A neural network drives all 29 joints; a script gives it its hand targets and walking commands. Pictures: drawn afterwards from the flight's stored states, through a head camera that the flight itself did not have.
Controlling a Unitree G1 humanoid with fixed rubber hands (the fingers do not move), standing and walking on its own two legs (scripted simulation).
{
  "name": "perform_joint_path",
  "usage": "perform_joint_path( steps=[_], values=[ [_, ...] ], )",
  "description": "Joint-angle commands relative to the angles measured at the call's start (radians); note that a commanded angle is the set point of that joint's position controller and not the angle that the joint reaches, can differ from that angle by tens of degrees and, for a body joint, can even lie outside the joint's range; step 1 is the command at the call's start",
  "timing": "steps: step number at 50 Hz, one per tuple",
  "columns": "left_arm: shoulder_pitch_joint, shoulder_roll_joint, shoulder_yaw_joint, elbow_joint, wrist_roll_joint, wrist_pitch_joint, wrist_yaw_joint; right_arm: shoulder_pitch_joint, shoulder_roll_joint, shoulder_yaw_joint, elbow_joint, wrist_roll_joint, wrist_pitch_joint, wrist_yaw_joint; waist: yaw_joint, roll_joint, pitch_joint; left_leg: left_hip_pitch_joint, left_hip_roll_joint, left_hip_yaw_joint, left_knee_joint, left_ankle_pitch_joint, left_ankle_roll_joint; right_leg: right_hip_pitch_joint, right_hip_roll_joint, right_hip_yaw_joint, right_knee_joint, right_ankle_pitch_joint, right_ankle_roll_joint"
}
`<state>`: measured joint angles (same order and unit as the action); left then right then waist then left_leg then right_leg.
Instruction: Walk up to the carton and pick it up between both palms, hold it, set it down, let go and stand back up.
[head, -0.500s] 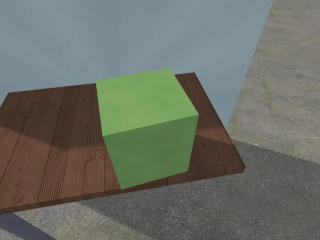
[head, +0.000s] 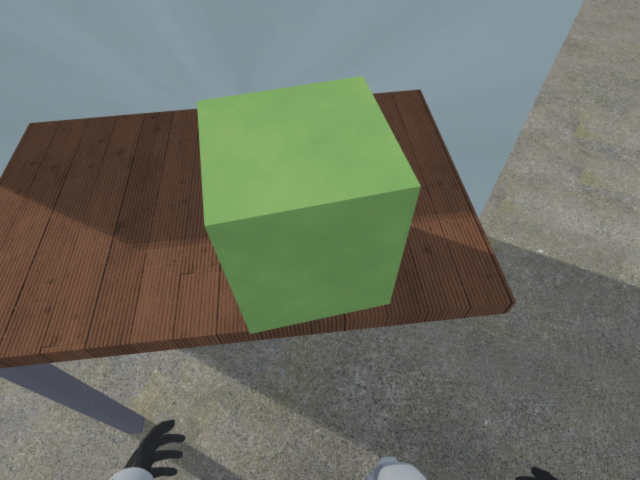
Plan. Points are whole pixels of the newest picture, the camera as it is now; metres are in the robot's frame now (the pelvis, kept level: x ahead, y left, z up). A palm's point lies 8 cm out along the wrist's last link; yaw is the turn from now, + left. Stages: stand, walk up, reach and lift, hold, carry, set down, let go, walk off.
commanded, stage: reach and lift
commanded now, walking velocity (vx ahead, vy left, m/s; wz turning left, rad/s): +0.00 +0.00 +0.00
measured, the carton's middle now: (303, 212) +0.45 +0.03 +0.06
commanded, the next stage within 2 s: none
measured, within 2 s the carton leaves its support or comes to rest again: neither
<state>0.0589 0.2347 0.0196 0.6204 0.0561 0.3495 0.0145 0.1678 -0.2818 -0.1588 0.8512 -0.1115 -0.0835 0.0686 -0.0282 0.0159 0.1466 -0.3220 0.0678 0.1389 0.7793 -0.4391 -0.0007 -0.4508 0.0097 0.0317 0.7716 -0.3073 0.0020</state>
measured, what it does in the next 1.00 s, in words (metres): stands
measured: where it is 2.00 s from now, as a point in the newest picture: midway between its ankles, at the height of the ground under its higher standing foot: outside the picture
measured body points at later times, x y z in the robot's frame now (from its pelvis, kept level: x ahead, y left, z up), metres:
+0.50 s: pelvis -0.01 -0.02 +0.03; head +0.00 -0.01 +0.48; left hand +0.18 +0.23 -0.05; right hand +0.13 -0.25 -0.07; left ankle -0.01 +0.11 -0.71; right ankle +0.06 -0.12 -0.71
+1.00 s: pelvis +0.03 -0.02 +0.04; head +0.03 +0.01 +0.49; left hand +0.21 +0.21 -0.03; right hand +0.23 -0.23 -0.01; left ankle -0.01 +0.11 -0.71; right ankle +0.06 -0.12 -0.71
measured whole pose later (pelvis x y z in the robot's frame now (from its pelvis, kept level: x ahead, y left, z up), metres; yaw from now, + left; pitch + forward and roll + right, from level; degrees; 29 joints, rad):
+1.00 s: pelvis +0.03 -0.02 +0.04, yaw +4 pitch -4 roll +0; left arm 0.22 0.18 -0.01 0.34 -0.03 0.07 0.08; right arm 0.25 -0.20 0.00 0.50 0.12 -0.16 0.04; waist 0.01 -0.06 0.07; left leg -0.03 0.05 0.04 0.34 -0.25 -0.03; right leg -0.12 0.02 -0.04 0.35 -0.17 -0.03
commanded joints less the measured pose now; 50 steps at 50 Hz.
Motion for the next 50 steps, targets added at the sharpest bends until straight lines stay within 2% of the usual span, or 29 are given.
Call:
perform_joint_path(
  steps=[1,3,4,5,6,7,8,9,10,12,14,15,16,17,18,21,23,25,28,30,33,34,35,36,39,42,44,48,50],
  values=[
    [-0.033,0.126,0.051,-0.357,0.011,0.065,-0.023,0.023,-0.175,-0.011,-0.158,0.101,-0.084,-0.047,-0.039,-0.101,-0.411,0.246,-0.03,-0.046,-0.091,0.311,-0.022,0.197,-0.003,-0.038,-0.112,0.564,-0.029],
    [0.007,0.13,0.062,-0.365,0.003,0.038,-0.012,0.039,-0.141,0.032,-0.171,0.125,-0.083,-0.056,-0.034,-0.089,-0.449,0.215,-0.041,-0.031,-0.139,0.339,-0.038,0.271,0.017,-0.04,-0.128,0.578,-0.02],
    [0.005,0.124,0.061,-0.385,-0.007,0.02,-0.002,0.032,-0.127,0.037,-0.175,0.133,-0.084,-0.052,-0.033,-0.071,-0.44,0.192,-0.042,-0.043,-0.165,0.336,-0.045,0.275,0.024,-0.05,-0.141,0.553,-0.024],
    [0.017,0.126,0.069,-0.376,-0.01,0.003,0.008,0.026,-0.115,0.046,-0.174,0.131,-0.082,-0.052,-0.014,-0.067,-0.422,0.173,-0.043,-0.035,-0.185,0.321,-0.045,0.288,0.023,-0.034,-0.16,0.512,-0.026],
    [0.005,0.133,0.077,-0.38,-0.016,-0.013,0.015,0.022,-0.097,0.054,-0.176,0.13,-0.079,-0.052,-0.01,-0.058,-0.405,0.146,-0.047,-0.04,-0.205,0.302,-0.043,0.299,0.021,-0.026,-0.181,0.477,-0.029],
    [-0.01,0.133,0.068,-0.371,-0.023,-0.024,0.02,0.024,-0.086,0.053,-0.164,0.132,-0.073,-0.049,-0.02,-0.044,-0.365,0.125,-0.043,-0.049,-0.234,0.285,-0.039,0.308,0.024,-0.024,-0.205,0.441,-0.031],
    [-0.022,0.128,0.059,-0.368,-0.024,-0.03,0.024,0.019,-0.076,0.05,-0.155,0.133,-0.066,-0.048,-0.016,-0.025,-0.322,0.113,-0.045,-0.048,-0.258,0.247,-0.035,0.314,0.017,-0.016,-0.23,0.401,-0.031],
    [-0.032,0.121,0.044,-0.357,-0.026,-0.037,0.028,0.021,-0.068,0.048,-0.157,0.135,-0.06,-0.043,-0.037,-0.011,-0.277,0.094,-0.049,-0.061,-0.274,0.215,-0.031,0.309,0.017,-0.01,-0.251,0.351,-0.032],
    [-0.026,0.121,0.043,-0.332,-0.026,-0.038,0.03,0.013,-0.061,0.045,-0.154,0.135,-0.055,-0.043,-0.028,-0.005,-0.225,0.072,-0.046,-0.067,-0.297,0.174,-0.018,0.318,0.013,-0.007,-0.27,0.301,-0.031],
    [-0.059,0.119,0.036,-0.297,-0.02,-0.038,0.025,-0.008,-0.04,0.055,-0.198,0.123,-0.042,-0.044,-0.028,0.003,-0.118,0.021,-0.05,-0.071,-0.337,0.072,0.003,0.335,-0.002,0.009,-0.312,0.177,-0.028],
    [-0.087,0.125,0.037,-0.27,-0.009,-0.037,0.015,-0.029,-0.016,0.065,-0.245,0.104,-0.021,-0.053,-0.021,-0.027,-0.036,0.013,-0.057,-0.067,-0.344,0.023,0.016,0.324,-0.029,0.041,-0.366,0.026,-0.022],
    [-0.101,0.12,0.037,-0.27,-0.012,-0.034,0.013,-0.027,-0.008,0.065,-0.267,0.104,-0.013,-0.057,-0.019,-0.01,-0.029,0.018,-0.059,-0.065,-0.356,0.022,0.015,0.325,-0.034,0.037,-0.384,0.016,-0.022],
    [-0.111,0.125,0.042,-0.279,-0.008,-0.035,0.012,-0.036,0.003,0.065,-0.308,0.092,-0.005,-0.059,-0.011,-0.015,-0.014,0.005,-0.057,-0.057,-0.361,0.013,0.019,0.327,-0.036,0.044,-0.39,-0.027,-0.02],
    [-0.126,0.123,0.046,-0.279,-0.014,-0.035,0.013,-0.039,0.008,0.062,-0.353,0.089,0.001,-0.061,-0.016,-0.025,-0.008,0.008,-0.06,-0.06,-0.374,0.012,0.017,0.325,-0.038,0.04,-0.402,-0.031,-0.017],
    [-0.118,0.124,0.049,-0.295,-0.016,-0.041,0.014,-0.041,0.011,0.059,-0.384,0.084,0.006,-0.062,-0.006,-0.014,-0.021,0.011,-0.056,-0.051,-0.383,0.005,0.018,0.335,-0.036,0.035,-0.405,-0.052,-0.016],
    [-0.121,0.113,0.034,-0.324,-0.039,-0.076,0.034,-0.024,0.006,0.034,-0.471,0.06,0.001,-0.048,-0.016,0.016,-0.094,-0.045,-0.037,-0.041,-0.452,-0.01,0.032,0.406,0.01,-0.016,-0.355,0.034,-0.007],
    [-0.096,0.103,0.027,-0.326,-0.054,-0.113,0.049,-0.015,-0.01,0.014,-0.491,0.056,-0.009,-0.034,-0.003,0.025,-0.155,-0.114,-0.011,-0.04,-0.505,-0.038,0.051,0.511,0.043,-0.046,-0.302,0.099,-0.005],
    [-0.087,0.108,0.025,-0.307,-0.072,-0.155,0.06,-0.014,-0.006,0.015,-0.488,0.055,-0.019,-0.021,0.004,0.011,-0.193,-0.17,0.003,-0.041,-0.531,-0.038,0.068,0.577,0.054,-0.045,-0.274,0.139,-0.007],
    [-0.07,0.095,0.028,-0.314,-0.093,-0.223,0.068,-0.012,0.002,0.015,-0.49,0.056,-0.042,-0.01,0.017,-0.041,-0.225,-0.18,-0.002,-0.037,-0.534,-0.004,0.069,0.606,0.049,-0.025,-0.285,0.142,-0.005],
    [-0.07,0.086,0.031,-0.31,-0.109,-0.256,0.077,-0.033,0.005,0.026,-0.483,0.072,-0.059,-0.007,0.032,-0.067,-0.232,-0.143,-0.015,-0.044,-0.517,0.017,0.056,0.582,0.036,-0.015,-0.303,0.121,-0.01],
    [-0.072,0.081,0.018,-0.295,-0.134,-0.284,0.08,-0.059,0.011,0.045,-0.466,0.099,-0.074,-0.006,0.03,-0.112,-0.215,-0.046,-0.04,-0.055,-0.487,0.063,0.039,0.501,0.001,0.012,-0.366,0.082,-0.01],
    [-0.058,0.077,0.023,-0.299,-0.13,-0.287,0.082,-0.057,0.011,0.055,-0.461,0.106,-0.08,-0.009,0.039,-0.123,-0.208,-0.008,-0.054,-0.054,-0.473,0.096,0.033,0.468,-0.008,0.019,-0.379,0.099,-0.007],
    [-0.045,0.07,0.013,-0.289,-0.135,-0.289,0.082,-0.049,0.008,0.06,-0.452,0.111,-0.081,-0.01,0.028,-0.137,-0.192,0.022,-0.057,-0.056,-0.471,0.102,0.029,0.446,-0.011,0.02,-0.393,0.098,-0.004],
    [-0.044,0.072,0.011,-0.287,-0.135,-0.291,0.08,-0.052,0.007,0.064,-0.448,0.118,-0.083,-0.014,0.028,-0.132,-0.18,0.04,-0.063,-0.051,-0.466,0.111,0.027,0.426,-0.017,0.026,-0.408,0.104,-0.002],
    [-0.001,0.072,0.016,-0.308,-0.121,-0.291,0.076,-0.012,0.004,0.092,-0.437,0.168,-0.083,-0.021,0.031,-0.098,-0.16,0.093,-0.075,-0.06,-0.472,0.188,0.022,0.437,-0.032,0.028,-0.415,0.247,0.005],
    [0.043,0.073,0.025,-0.362,-0.096,-0.3,0.068,0.057,-0.002,0.125,-0.445,0.218,-0.09,-0.029,0.029,-0.049,-0.174,0.146,-0.08,-0.068,-0.481,0.293,-0.001,0.476,-0.023,0.01,-0.429,0.364,0.006],
    [0.043,0.066,0.028,-0.418,-0.082,-0.317,0.072,0.09,0.003,0.136,-0.439,0.239,-0.097,-0.03,0.031,0.003,-0.176,0.172,-0.083,-0.07,-0.483,0.338,-0.018,0.47,-0.025,0.017,-0.45,0.386,-0.005],
    [0.082,0.048,0.012,-0.501,-0.078,-0.349,0.082,0.106,-0.016,0.113,-0.482,0.25,-0.127,-0.026,0.018,0.029,-0.213,0.208,-0.08,-0.077,-0.48,0.42,-0.036,0.481,-0.011,0.009,-0.464,0.434,-0.023],
    [0.094,0.034,0.0,-0.557,-0.079,-0.37,0.094,0.089,-0.036,0.086,-0.517,0.247,-0.152,-0.02,0.018,0.049,-0.23,0.234,-0.077,-0.079,-0.474,0.448,-0.049,0.462,-0.002,0.0,-0.467,0.418,-0.035]
  ],
)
